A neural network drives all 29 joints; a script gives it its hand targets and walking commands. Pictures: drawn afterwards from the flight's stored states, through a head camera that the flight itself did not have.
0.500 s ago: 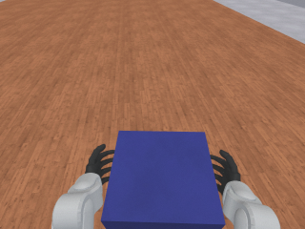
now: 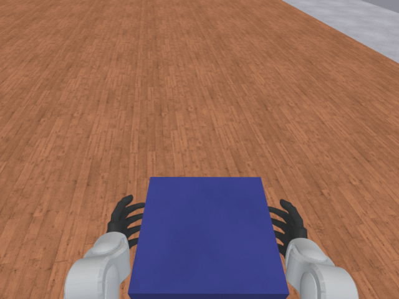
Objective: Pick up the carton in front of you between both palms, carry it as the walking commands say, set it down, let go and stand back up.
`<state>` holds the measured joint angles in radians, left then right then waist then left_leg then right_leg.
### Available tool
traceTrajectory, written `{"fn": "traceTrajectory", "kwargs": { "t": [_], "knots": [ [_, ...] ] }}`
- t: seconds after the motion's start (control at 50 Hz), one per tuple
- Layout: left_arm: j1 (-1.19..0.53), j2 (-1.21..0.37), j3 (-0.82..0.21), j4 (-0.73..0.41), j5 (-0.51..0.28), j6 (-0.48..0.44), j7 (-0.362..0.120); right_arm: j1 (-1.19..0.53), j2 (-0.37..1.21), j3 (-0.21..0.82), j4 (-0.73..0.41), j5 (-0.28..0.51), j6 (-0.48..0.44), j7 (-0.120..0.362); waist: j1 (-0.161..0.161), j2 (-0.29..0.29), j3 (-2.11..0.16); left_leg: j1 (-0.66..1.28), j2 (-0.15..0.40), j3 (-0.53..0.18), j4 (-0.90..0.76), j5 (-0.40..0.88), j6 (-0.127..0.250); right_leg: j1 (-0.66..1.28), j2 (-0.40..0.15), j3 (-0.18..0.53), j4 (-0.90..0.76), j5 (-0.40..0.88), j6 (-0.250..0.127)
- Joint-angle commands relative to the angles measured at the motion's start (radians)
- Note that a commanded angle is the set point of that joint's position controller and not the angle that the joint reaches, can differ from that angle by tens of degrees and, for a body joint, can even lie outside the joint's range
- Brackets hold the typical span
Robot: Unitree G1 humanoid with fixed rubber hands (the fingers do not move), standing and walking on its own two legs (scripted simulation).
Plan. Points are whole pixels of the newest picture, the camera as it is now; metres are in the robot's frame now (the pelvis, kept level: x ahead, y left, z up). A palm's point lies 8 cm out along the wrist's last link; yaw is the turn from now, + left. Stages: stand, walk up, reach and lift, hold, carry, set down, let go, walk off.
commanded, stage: carry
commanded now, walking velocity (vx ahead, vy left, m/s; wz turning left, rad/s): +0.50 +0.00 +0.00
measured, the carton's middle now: (205, 258) +0.23 +0.00 +0.00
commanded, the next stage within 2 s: none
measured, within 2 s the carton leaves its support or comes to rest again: neither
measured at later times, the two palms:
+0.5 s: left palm (160, 119) +0.54 +0.13 +0.10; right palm (273, 125) +0.55 -0.17 +0.10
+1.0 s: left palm (164, 87) +0.70 +0.14 +0.11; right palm (261, 91) +0.70 -0.16 +0.12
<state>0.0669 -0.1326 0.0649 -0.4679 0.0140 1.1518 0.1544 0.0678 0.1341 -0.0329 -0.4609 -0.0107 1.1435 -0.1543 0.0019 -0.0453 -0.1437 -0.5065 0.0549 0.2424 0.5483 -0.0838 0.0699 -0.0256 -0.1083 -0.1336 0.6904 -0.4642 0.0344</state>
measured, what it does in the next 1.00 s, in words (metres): walks ahead: right foot, then left foot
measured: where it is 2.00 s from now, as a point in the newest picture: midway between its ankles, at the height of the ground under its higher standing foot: (197, 282)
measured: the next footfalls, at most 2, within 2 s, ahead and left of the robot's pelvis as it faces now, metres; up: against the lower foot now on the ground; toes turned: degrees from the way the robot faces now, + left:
right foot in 0.46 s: +0.49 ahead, -0.11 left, +0.00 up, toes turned +7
left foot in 0.78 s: +0.48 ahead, +0.11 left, +0.00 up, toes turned -4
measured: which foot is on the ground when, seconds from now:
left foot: down 0.00-0.48, up 0.50-0.76, down 0.78-1.00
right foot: up 0.00-0.44, down 0.46-1.00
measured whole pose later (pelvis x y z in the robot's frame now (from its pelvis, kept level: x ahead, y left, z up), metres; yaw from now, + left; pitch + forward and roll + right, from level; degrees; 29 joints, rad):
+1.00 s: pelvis +0.47 -0.02 +0.02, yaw +1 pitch +3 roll +0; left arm 0.03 -0.13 0.06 -0.48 0.02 1.18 0.15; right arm 0.05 0.13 -0.04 -0.49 -0.02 1.18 -0.15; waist -0.01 -0.01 -0.16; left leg -0.25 0.07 0.15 0.49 -0.29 -0.01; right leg -0.25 -0.05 -0.21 0.50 -0.29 -0.03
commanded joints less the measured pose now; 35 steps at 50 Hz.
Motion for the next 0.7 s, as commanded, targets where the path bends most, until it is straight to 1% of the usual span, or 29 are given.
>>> {"fn": "traceTrajectory", "kwargs": {
  "t": [0.0, 0.02, 0.04, 0.06, 0.08, 0.1, 0.14, 0.18, 0.22, 0.28, 0.32, 0.34, 0.36, 0.38, 0.4, 0.42, 0.44, 0.46, 0.48, 0.5, 0.52, 0.54, 0.56, 0.58, 0.6, 0.62, 0.66, 0.68],
  "knots": [
    [-0.353, -0.674, -0.616, -0.173, -0.195, -0.027, -0.03, -0.273, 0.678, 0.506, -0.124, 0.159, -0.031, 0.023, -0.028, 0.305, -0.281, 0.791, 0.368, -0.672, -0.29, 0.025, 0.16, -0.669, 0.077, 0.114, 0.651, 0.012, -0.028],
    [-0.353, -0.719, -0.622, -0.163, -0.194, -0.037, -0.04, -0.286, 0.718, 0.521, -0.134, 0.167, -0.044, 0.035, -0.031, 0.21, -0.273, 0.723, 0.34, -0.579, -0.261, 0.105, 0.139, -0.675, 0.033, 0.134, 0.657, 0.042, -0.049],
    [-0.348, -0.757, -0.619, -0.147, -0.186, -0.05, -0.049, -0.311, 0.752, 0.535, -0.145, 0.17, -0.057, 0.047, -0.024, 0.107, -0.24, 0.627, 0.32, -0.49, -0.273, 0.092, 0.094, -0.65, -0.009, 0.145, 0.587, 0.109, -0.058],
    [-0.34, -0.781, -0.617, -0.132, -0.177, -0.061, -0.057, -0.328, 0.773, 0.549, -0.149, 0.17, -0.066, 0.058, -0.016, 0.093, -0.217, 0.539, 0.296, -0.426, -0.312, 0.02, 0.06, -0.608, -0.03, 0.145, 0.503, 0.158, -0.058],
    [-0.322, -0.788, -0.611, -0.124, -0.163, -0.069, -0.06, -0.328, 0.777, 0.561, -0.155, 0.174, -0.073, 0.066, -0.013, 0.121, -0.209, 0.487, 0.276, -0.369, -0.346, -0.053, 0.041, -0.573, -0.029, 0.125, 0.451, 0.194, -0.056],
    [-0.31, -0.791, -0.609, -0.116, -0.152, -0.077, -0.06, -0.317, 0.774, 0.566, -0.145, 0.175, -0.076, 0.074, -0.013, 0.148, -0.193, 0.458, 0.261, -0.336, -0.377, -0.107, 0.037, -0.563, -0.025, 0.106, 0.401, 0.221, -0.051],
    [-0.275, -0.776, -0.601, -0.113, -0.126, -0.085, -0.054, -0.289, 0.746, 0.571, -0.138, 0.181, -0.078, 0.084, -0.014, 0.173, -0.154, 0.431, 0.245, -0.278, -0.434, -0.171, 0.045, -0.574, -0.025, 0.074, 0.289, 0.27, -0.033],
    [-0.262, -0.752, -0.593, -0.112, -0.109, -0.084, -0.044, -0.283, 0.711, 0.57, -0.141, 0.186, -0.077, 0.086, -0.017, 0.175, -0.103, 0.447, 0.237, -0.244, -0.47, -0.161, 0.057, -0.621, -0.029, 0.045, 0.169, 0.326, -0.013],
    [-0.262, -0.724, -0.589, -0.124, -0.112, -0.077, -0.035, -0.28, 0.677, 0.563, -0.153, 0.187, -0.071, 0.078, -0.019, 0.166, -0.061, 0.467, 0.216, -0.204, -0.476, -0.114, 0.053, -0.639, -0.023, 0.019, 0.054, 0.388, -0.003],
    [-0.269, -0.665, -0.581, -0.153, -0.129, -0.059, -0.018, -0.268, 0.618, 0.54, -0.173, 0.181, -0.055, 0.053, -0.023, 0.168, -0.009, 0.494, 0.2, -0.151, -0.466, -0.029, 0.048, -0.629, -0.005, -0.017, -0.056, 0.456, -0.007],
    [-0.268, -0.613, -0.569, -0.163, -0.139, -0.041, -0.007, -0.256, 0.575, 0.521, -0.172, 0.169, -0.04, 0.031, -0.02, 0.175, 0.03, 0.509, 0.188, -0.102, -0.416, 0.151, 0.039, -0.608, 0.017, -0.05, -0.118, 0.469, -0.019],
    [-0.268, -0.588, -0.563, -0.168, -0.145, -0.033, -0.002, -0.249, 0.556, 0.511, -0.172, 0.162, -0.032, 0.021, -0.019, 0.181, 0.038, 0.521, 0.184, -0.084, -0.384, 0.253, 0.029, -0.587, 0.03, -0.061, -0.146, 0.474, -0.027],
    [-0.272, -0.568, -0.557, -0.173, -0.152, -0.026, 0.001, -0.244, 0.543, 0.504, -0.173, 0.156, -0.025, 0.011, -0.018, 0.19, 0.037, 0.532, 0.183, -0.069, -0.346, 0.346, 0.014, -0.549, 0.037, -0.068, -0.173, 0.497, -0.035],
    [-0.273, -0.552, -0.552, -0.178, -0.158, -0.019, 0.004, -0.245, 0.533, 0.499, -0.178, 0.152, -0.019, 0.003, -0.016, 0.201, 0.027, 0.541, 0.178, -0.051, -0.297, 0.412, -0.004, -0.497, 0.05, -0.082, -0.199, 0.516, -0.04],
    [-0.266, -0.541, -0.547, -0.177, -0.163, -0.013, 0.005, -0.253, 0.528, 0.496, -0.184, 0.15, -0.013, -0.003, -0.006, 0.206, -0.001, 0.527, 0.163, -0.023, -0.206, 0.476, -0.026, -0.391, 0.078, -0.11, -0.23, 0.528, -0.039],
    [-0.256, -0.536, -0.544, -0.175, -0.167, -0.01, 0.006, -0.259, 0.525, 0.495, -0.189, 0.151, -0.007, -0.007, 0.012, 0.174, -0.04, 0.487, 0.125, 0.019, -0.075, 0.517, -0.06, -0.237, 0.114, -0.144, -0.302, 0.575, -0.036],
    [-0.265, -0.532, -0.537, -0.183, -0.168, -0.006, 0.005, -0.271, 0.522, 0.497, -0.194, 0.153, -0.002, -0.01, 0.019, 0.128, -0.089, 0.401, 0.093, 0.016, 0.072, 0.409, -0.095, -0.068, 0.07, -0.103, -0.33, 0.661, -0.028],
    [-0.266, -0.522, -0.526, -0.189, -0.17, -0.002, 0.005, -0.294, 0.519, 0.507, -0.208, 0.159, 0.005, -0.012, 0.021, -0.052, -0.187, 0.255, 0.045, -0.004, 0.303, 0.03, -0.127, 0.126, -0.151, 0.135, -0.252, 1.024, -0.07],
    [-0.275, -0.523, -0.523, -0.177, -0.184, -0.002, 0.004, -0.274, 0.538, 0.525, -0.214, 0.18, 0.012, -0.01, 0.027, -0.233, -0.316, 0.041, -0.062, -0.097, 0.544, -0.434, -0.146, 0.35, -0.32, 0.411, -0.265, 1.156, -0.24],
    [-0.245, -0.564, -0.537, -0.181, -0.203, -0.006, -0.006, -0.258, 0.557, 0.543, -0.227, 0.188, 0.01, -0.003, 0.015, -0.176, -0.325, 0.026, -0.038, -0.19, 0.62, -0.489, -0.127, 0.268, -0.332, 0.41, -0.33, 1.092, -0.263],
    [-0.263, -0.617, -0.553, -0.195, -0.212, -0.015, -0.019, -0.294, 0.613, 0.561, -0.237, 0.195, 0.005, 0.008, 0.012, -0.152, -0.315, 0.028, -0.012, -0.224, 0.612, -0.469, -0.102, 0.202, -0.297, 0.341, -0.353, 1.006, -0.249],
    [-0.288, -0.667, -0.56, -0.201, -0.215, -0.023, -0.032, -0.323, 0.665, 0.571, -0.239, 0.194, -0.003, 0.018, 0.01, -0.078, -0.289, 0.063, 0.027, -0.235, 0.522, -0.447, -0.087, 0.107, -0.261, 0.256, -0.374, 0.943, -0.213],
    [-0.313, -0.703, -0.569, -0.2, -0.218, -0.032, -0.043, -0.346, 0.702, 0.576, -0.239, 0.188, -0.01, 0.027, 0.005, -0.062, -0.256, 0.106, 0.058, -0.242, 0.36, -0.417, -0.083, 0.039, -0.223, 0.187, -0.39, 0.88, -0.162],
    [-0.337, -0.727, -0.576, -0.204, -0.22, -0.039, -0.054, -0.351, 0.732, 0.582, -0.231, 0.185, -0.017, 0.033, 0.002, -0.064, -0.243, 0.167, 0.029, -0.202, 0.259, -0.402, -0.083, -0.017, -0.19, 0.144, -0.411, 0.8, -0.141],
    [-0.343, -0.737, -0.58, -0.206, -0.221, -0.044, -0.064, -0.337, 0.749, 0.587, -0.219, 0.18, -0.025, 0.036, 0.0, -0.08, -0.241, 0.201, 0.013, -0.18, 0.195, -0.403, -0.084, -0.035, -0.18, 0.117, -0.424, 0.733, -0.143],
    [-0.329, -0.736, -0.584, -0.204, -0.221, -0.047, -0.07, -0.326, 0.751, 0.59, -0.217, 0.173, -0.031, 0.038, 0.003, -0.083, -0.252, 0.215, 0.004, -0.169, 0.137, -0.403, -0.084, -0.031, -0.18, 0.11, -0.426, 0.666, -0.154],
    [-0.305, -0.721, -0.59, -0.21, -0.218, -0.049, -0.076, -0.31, 0.738, 0.591, -0.224, 0.161, -0.036, 0.037, 0.008, -0.094, -0.254, 0.234, 0.005, -0.144, 0.048, -0.317, -0.085, -0.035, -0.181, 0.096, -0.418, 0.615, -0.163],
    [-0.3, -0.708, -0.59, -0.214, -0.216, -0.048, -0.076, -0.307, 0.725, 0.589, -0.229, 0.158, -0.034, 0.035, 0.008, -0.095, -0.251, 0.25, 0.011, -0.132, 0.01, -0.262, -0.085, -0.05, -0.173, 0.08, -0.407, 0.589, -0.159]
  ]
}}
